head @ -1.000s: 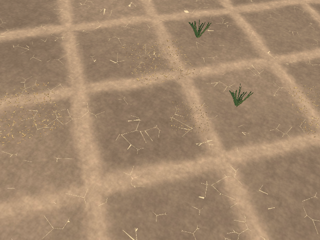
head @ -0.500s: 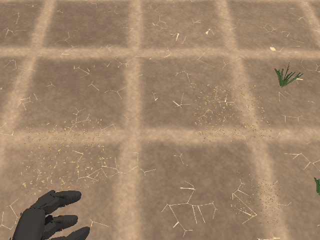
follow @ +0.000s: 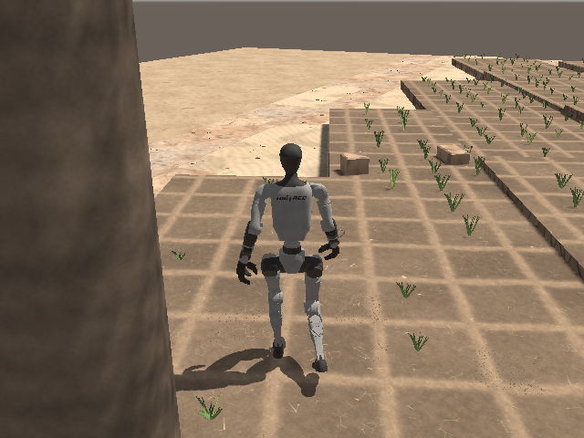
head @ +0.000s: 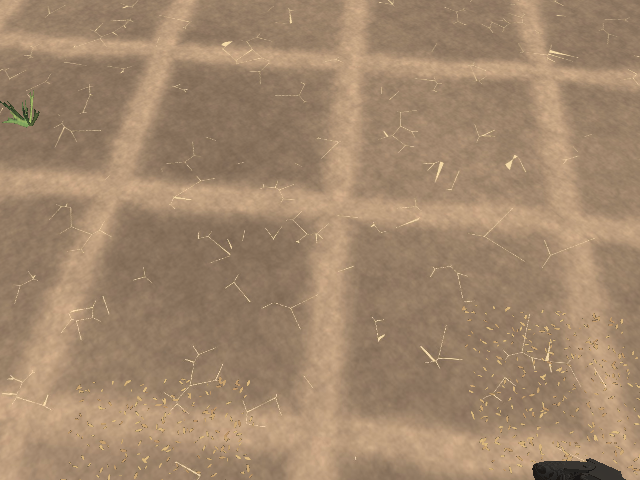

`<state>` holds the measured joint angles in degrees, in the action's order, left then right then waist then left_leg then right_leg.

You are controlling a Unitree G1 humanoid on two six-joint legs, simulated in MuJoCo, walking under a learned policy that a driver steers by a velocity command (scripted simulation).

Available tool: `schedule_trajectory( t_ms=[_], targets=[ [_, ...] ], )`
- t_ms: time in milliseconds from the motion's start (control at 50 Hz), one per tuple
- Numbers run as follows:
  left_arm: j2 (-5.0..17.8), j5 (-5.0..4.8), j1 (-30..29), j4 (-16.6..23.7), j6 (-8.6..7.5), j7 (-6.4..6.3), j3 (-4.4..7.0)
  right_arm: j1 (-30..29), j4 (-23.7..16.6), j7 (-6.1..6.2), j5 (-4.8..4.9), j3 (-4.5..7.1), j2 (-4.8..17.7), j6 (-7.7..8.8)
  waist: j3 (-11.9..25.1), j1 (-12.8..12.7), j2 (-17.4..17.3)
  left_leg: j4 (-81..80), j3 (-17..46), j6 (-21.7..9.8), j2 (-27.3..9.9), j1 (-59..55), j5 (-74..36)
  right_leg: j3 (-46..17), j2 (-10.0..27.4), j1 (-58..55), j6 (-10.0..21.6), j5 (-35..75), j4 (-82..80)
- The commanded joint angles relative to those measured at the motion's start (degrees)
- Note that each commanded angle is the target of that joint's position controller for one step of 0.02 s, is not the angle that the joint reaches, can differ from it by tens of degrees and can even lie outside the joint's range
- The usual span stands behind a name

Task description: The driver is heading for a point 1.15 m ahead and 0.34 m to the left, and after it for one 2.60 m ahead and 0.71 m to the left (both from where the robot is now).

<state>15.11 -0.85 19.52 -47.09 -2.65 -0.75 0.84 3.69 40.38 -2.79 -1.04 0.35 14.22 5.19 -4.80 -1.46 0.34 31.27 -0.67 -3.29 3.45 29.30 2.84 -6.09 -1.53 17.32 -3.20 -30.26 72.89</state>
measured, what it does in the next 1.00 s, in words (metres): walks ahead: right foot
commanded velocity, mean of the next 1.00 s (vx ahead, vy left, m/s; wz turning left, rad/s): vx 0.08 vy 0.00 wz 0.01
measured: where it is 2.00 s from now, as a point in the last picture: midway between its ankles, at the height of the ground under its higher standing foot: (347, 331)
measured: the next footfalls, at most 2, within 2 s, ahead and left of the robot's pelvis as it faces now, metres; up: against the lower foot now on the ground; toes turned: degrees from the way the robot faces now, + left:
right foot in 0.26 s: +0.17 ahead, -0.16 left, +0.00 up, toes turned +1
right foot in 1.56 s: +0.64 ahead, -0.20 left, +0.00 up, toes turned +8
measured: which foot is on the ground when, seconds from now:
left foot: down 0.00-1.00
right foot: up 0.00-0.24, down 0.26-1.00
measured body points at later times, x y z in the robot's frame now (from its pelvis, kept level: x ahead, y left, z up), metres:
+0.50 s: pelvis +0.11 -0.03 +0.02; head +0.12 -0.04 +0.47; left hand +0.23 +0.22 -0.10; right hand +0.20 -0.29 -0.12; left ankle +0.14 +0.08 -0.72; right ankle +0.13 -0.16 -0.72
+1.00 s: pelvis +0.15 -0.04 +0.02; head +0.14 -0.04 +0.47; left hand +0.20 +0.22 -0.12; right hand +0.20 -0.30 -0.13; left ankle +0.14 +0.08 -0.71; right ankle +0.12 -0.16 -0.71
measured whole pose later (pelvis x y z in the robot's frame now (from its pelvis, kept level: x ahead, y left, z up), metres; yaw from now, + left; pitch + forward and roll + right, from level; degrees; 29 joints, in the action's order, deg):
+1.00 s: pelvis +0.15 -0.04 +0.02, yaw +0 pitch -1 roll +0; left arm 13.4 -0.8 14.0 -57.4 -0.9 -1.9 1.2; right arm 11.5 61.0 1.6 1.0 1.8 13.5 -0.1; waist 0.4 0.2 0.0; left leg 32.4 1.0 -2.2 0.8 12.9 24.3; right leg -1.3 -0.4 11.6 1.8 -24.3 31.9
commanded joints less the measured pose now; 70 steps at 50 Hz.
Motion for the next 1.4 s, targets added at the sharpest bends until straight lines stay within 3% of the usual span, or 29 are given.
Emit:
schedule_trajectory(
  t_ms=[20,100,140,200,240,260,280,300,320,360,500,760,900,920,940,980,1000,1040,1080,1120,1140,1160,1180,1200,1220,1260,1300,1360,1400],
  targets=[
    [6.8,0.64,4.9,3.3,1.39,-1.20,2.02,4.7,-0.6,0.35,-0.67,1.48,4.8,0.30,13.9,0.2,-2.5,-9.7,17.9,-12.8,-16.9,-19.8,-37.0,-0.7,5.6,8.4,-1.0,3.8,-4.0],
    [1.6,1.40,3.1,3.5,2.32,-1.81,0.49,2.2,2.1,0.95,-1.24,2.19,6.5,0.11,14.5,-1.8,-4.1,-12.8,9.7,-12.3,-14.8,-9.6,-37.6,1.8,6.2,-2.2,-1.2,8.8,-23.2],
    [3.0,1.25,1.3,3.0,3.06,-1.67,0.90,2.8,3.4,1.35,-0.77,2.53,7.5,-0.61,15.3,-1.0,-4.7,-14.6,8.8,-11.3,-14.3,-8.3,-24.4,2.3,5.6,-6.0,-0.8,16.8,-28.1],
    [4.4,1.82,-2.9,3.6,4.06,-1.48,1.49,1.8,4.5,1.55,-0.21,2.28,7.4,-1.82,10.5,-0.9,-4.7,-16.8,9.6,-8.4,-12.6,-2.9,8.1,3.1,4.7,-9.5,1.2,21.7,-35.6],
    [4.7,2.89,-5.0,4.3,3.95,-1.46,1.55,3.0,5.6,1.72,-0.08,1.36,5.2,-2.34,6.8,-0.8,-4.4,-15.9,10.3,-4.6,-10.1,-0.4,22.8,2.8,4.9,-11.3,3.2,20.9,-42.1],
    [6.2,3.05,-5.9,5.2,3.67,-1.62,1.63,5.5,6.5,1.80,-0.38,0.85,3.9,-2.50,5.3,-0.1,-1.7,-13.3,9.4,-1.8,-8.0,-0.3,26.6,-0.9,8.4,-11.2,4.7,23.0,-47.4],
    [11.0,2.46,-8.7,5.8,3.58,-1.91,2.58,10.5,7.1,1.97,-0.27,1.32,4.8,-2.55,3.9,4.2,5.7,-10.5,5.8,0.3,-3.8,-1.4,25.6,-3.2,10.9,-7.2,7.1,19.5,-48.4],
    [8.7,2.44,-9.3,4.9,3.31,-1.55,2.38,10.0,7.7,2.59,-0.15,1.30,4.6,-3.01,4.4,3.7,8.8,-8.3,2.6,1.6,-2.6,-9.3,20.0,-2.8,9.4,0.9,7.3,6.0,-51.7],
    [5.8,2.66,-10.0,4.7,2.83,-1.21,1.63,8.4,7.6,3.08,-0.21,1.52,5.4,-3.52,2.9,3.4,7.9,-7.0,2.3,2.1,-2.6,-12.7,16.5,-2.3,7.8,4.5,6.0,1.5,-53.3],
    [4.5,2.45,-10.9,4.1,1.86,-0.86,1.06,8.5,8.3,3.77,-0.43,1.64,5.3,-4.43,2.8,3.7,7.2,-6.8,2.9,1.8,-3.5,-15.3,13.2,-1.0,6.5,5.2,4.0,6.2,-52.7],
    [5.1,1.41,-7.7,1.0,0.89,-1.20,1.17,7.4,11.3,3.66,0.40,1.80,5.3,-4.03,7.3,1.9,0.7,-5.9,3.6,1.4,-4.5,-16.8,2.5,1.4,5.1,-3.8,4.3,26.4,-46.9],
    [4.5,1.14,-7.3,-4.8,1.50,-1.14,1.15,6.0,16.3,4.80,0.86,2.15,5.6,-5.76,5.9,1.9,0.0,-5.7,3.6,1.5,-4.8,-19.7,-1.3,2.9,3.7,-5.1,4.4,29.5,-47.6],
    [4.3,1.17,-7.2,-7.6,1.83,-1.41,1.13,5.6,18.3,4.95,0.86,2.14,5.4,-5.82,4.8,1.8,0.0,-6.7,3.4,1.7,-4.8,-19.4,0.5,3.4,3.2,-5.3,4.2,26.9,-48.6],
    [3.9,0.96,-5.1,-9.0,2.02,-1.45,1.16,7.8,19.7,4.91,1.10,2.10,4.8,-5.89,7.3,1.8,0.2,-6.5,1.9,1.2,-3.4,-20.0,13.4,4.7,1.9,-6.3,4.7,13.9,-48.8],
    [5.3,0.35,-4.5,-9.2,2.21,-1.45,1.71,8.5,19.9,4.81,1.82,2.65,6.2,-5.91,4.9,1.7,0.2,-6.0,2.0,0.1,-2.8,-17.0,30.2,4.1,1.5,-3.7,6.1,-3.2,-48.6],
    [6.7,-0.41,-4.7,-8.1,1.03,-1.37,2.16,6.7,18.1,4.49,2.49,2.91,7.0,-4.30,-3.0,1.2,0.5,-6.8,6.4,-2.3,-5.5,-8.6,43.4,-2.0,5.2,1.8,9.1,-18.0,-51.2],
    [6.5,-0.85,-5.0,-7.5,-0.28,-1.25,2.17,4.6,16.7,4.26,2.89,2.62,6.0,-2.74,-4.7,0.7,1.3,-6.4,6.9,-2.4,-6.4,-6.4,37.8,-5.0,7.6,0.8,10.3,-14.6,-53.2],
    [8.3,-0.73,-1.8,-8.4,-2.04,-0.76,3.22,1.8,15.1,3.44,2.53,2.40,3.8,-0.25,-2.6,-0.6,5.7,-0.8,2.7,-1.0,-5.3,-2.5,24.3,-12.9,13.1,-6.2,13.1,-11.3,-58.8],
    [8.9,-1.03,-2.7,-7.6,-2.50,-0.28,3.66,2.4,14.4,2.61,2.72,2.01,2.2,0.89,-1.4,0.9,9.7,5.0,-0.1,-1.4,-5.1,-5.4,17.6,-20.4,18.7,-4.4,15.8,-13.2,-63.9],
    [7.9,-1.53,-9.3,-4.3,-2.34,0.12,3.27,10.2,16.7,2.55,3.03,2.15,2.5,1.37,-1.3,5.8,8.1,-2.0,-1.4,-3.4,-4.6,-17.6,19.0,-13.5,15.0,4.6,13.2,-10.2,-61.3],
    [6.7,-1.49,-13.6,-2.2,-2.26,0.32,2.86,17.4,19.6,2.71,2.91,2.74,3.8,1.53,-0.6,9.0,5.7,-5.9,-0.4,-4.0,-5.0,-28.5,17.9,-7.6,10.9,12.3,10.9,-5.1,-55.3],
    [2.9,-1.27,-17.6,0.5,-2.81,0.54,1.77,26.9,22.5,2.94,2.63,4.34,8.5,1.81,1.0,12.5,-5.1,-13.3,14.1,-7.3,-12.6,-40.0,27.0,2.1,4.4,23.9,6.7,4.1,-38.8],
    [0.7,-1.40,-18.9,3.4,-4.38,0.74,0.92,32.7,23.3,2.50,2.76,6.02,13.9,2.04,2.7,13.7,-17.5,-21.3,36.2,-13.4,-23.7,-48.8,35.3,7.6,0.9,35.7,5.1,9.2,-21.1],
    [3.6,-2.07,-18.8,3.4,-5.23,0.87,1.52,30.0,22.1,2.13,1.53,4.50,9.1,2.62,2.4,11.8,-9.9,-20.7,40.0,-14.1,-25.5,-49.4,36.2,2.3,3.0,42.5,6.3,6.7,-9.8],
    [3.4,-2.52,-16.9,3.2,-5.72,1.38,1.36,26.9,20.6,1.77,0.96,3.56,6.3,2.91,1.9,9.4,-6.5,-19.7,35.5,-12.6,-24.1,-49.6,33.7,1.0,4.8,46.4,7.6,10.1,-4.3],
    [2.4,-1.41,-16.0,3.4,-6.09,2.04,0.98,24.1,19.0,1.21,1.05,2.67,5.1,2.32,1.7,7.0,-3.0,-20.9,27.7,-10.5,-22.2,-46.1,27.7,1.7,8.1,47.6,8.2,15.1,-2.6],
    [1.5,-0.82,-16.6,4.2,-5.27,2.86,0.96,24.1,18.8,1.54,1.06,1.38,2.1,1.44,-0.8,5.3,-4.1,-23.5,20.6,-8.7,-18.7,-38.7,21.7,3.0,9.8,43.9,6.5,18.9,-6.3],
    [0.8,-0.02,-22.9,7.8,-4.59,3.17,0.31,22.8,17.4,3.16,1.29,1.08,3.3,1.07,-5.0,4.7,-4.2,-28.9,13.7,-8.8,-15.4,-24.8,12.4,5.7,8.6,34.3,2.9,27.4,-19.2],
    [0.3,-0.44,-27.4,10.0,-5.04,3.62,-0.20,23.0,16.3,4.27,1.87,1.65,6.1,1.39,-6.0,4.9,-5.2,-32.7,10.8,-8.2,-14.8,-17.6,8.0,7.1,6.4,22.7,2.1,34.0,-29.4]
  ],
)
Keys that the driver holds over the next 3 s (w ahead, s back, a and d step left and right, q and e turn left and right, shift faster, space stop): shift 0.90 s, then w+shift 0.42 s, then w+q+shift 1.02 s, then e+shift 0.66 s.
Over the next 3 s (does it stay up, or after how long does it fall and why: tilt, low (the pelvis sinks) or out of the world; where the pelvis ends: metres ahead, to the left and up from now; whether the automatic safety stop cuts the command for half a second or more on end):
stays up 1.24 0.43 0.02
